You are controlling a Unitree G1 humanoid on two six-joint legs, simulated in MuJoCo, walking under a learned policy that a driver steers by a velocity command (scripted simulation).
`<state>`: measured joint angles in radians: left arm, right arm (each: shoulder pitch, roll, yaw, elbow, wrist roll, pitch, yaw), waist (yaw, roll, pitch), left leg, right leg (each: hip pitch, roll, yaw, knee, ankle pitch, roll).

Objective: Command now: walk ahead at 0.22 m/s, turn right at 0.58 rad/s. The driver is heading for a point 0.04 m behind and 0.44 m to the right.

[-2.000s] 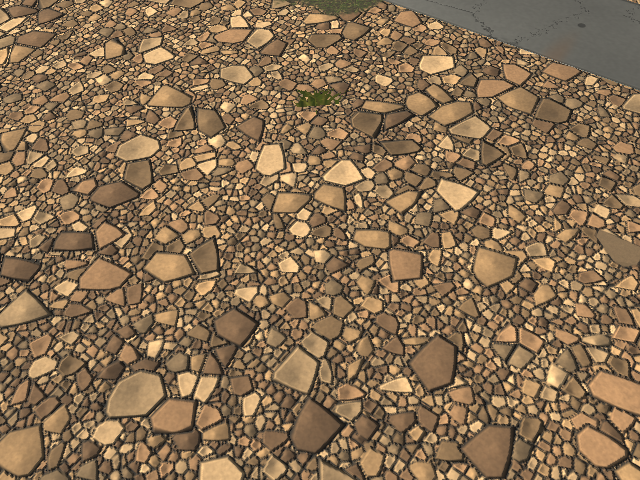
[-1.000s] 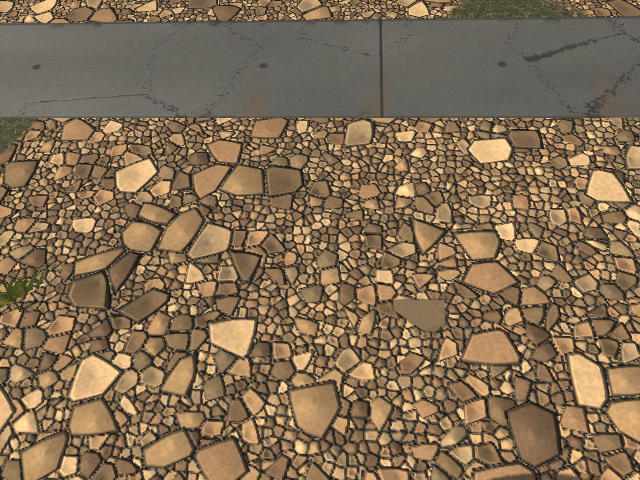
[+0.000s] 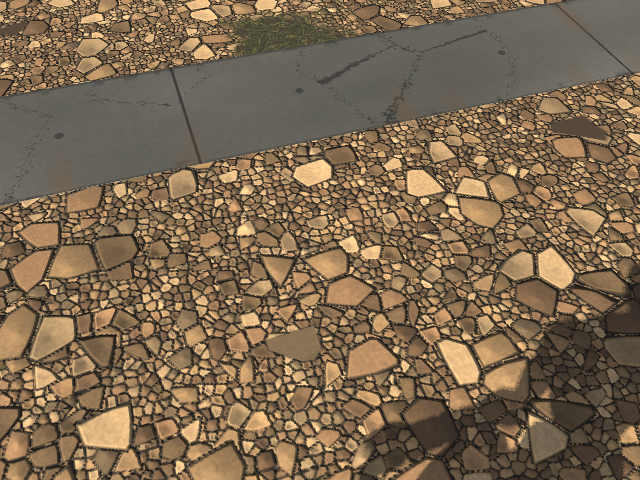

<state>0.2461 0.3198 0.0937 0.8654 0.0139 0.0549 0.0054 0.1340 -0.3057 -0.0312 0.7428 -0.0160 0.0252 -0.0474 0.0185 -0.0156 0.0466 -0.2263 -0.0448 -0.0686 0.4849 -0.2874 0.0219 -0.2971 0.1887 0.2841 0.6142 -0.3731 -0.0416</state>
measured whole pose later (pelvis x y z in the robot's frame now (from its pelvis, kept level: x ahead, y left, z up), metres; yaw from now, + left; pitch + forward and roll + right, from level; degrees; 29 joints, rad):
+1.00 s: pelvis +0.35 -0.17 -0.01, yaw -37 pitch +1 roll -2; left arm 0.37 0.30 0.06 0.85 0.01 0.00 0.02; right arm 0.08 -0.29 -0.01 0.70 -0.02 -0.02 -0.01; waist 0.07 0.03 0.08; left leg -0.45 -0.02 -0.02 0.55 -0.09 0.03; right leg -0.06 0.21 0.23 0.53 -0.41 -0.11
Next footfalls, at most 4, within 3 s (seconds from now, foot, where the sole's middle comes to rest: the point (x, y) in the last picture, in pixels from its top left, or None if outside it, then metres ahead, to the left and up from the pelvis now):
0.48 right None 0.23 -0.19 -0.77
1.00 left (423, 460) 0.52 -0.19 -0.77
1.46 right None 0.31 -0.28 -0.77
1.94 left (532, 416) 0.63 -0.44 -0.77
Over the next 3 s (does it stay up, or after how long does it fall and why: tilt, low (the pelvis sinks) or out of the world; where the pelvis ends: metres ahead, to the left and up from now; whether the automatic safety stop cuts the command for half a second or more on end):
stays up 0.54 -0.54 0.00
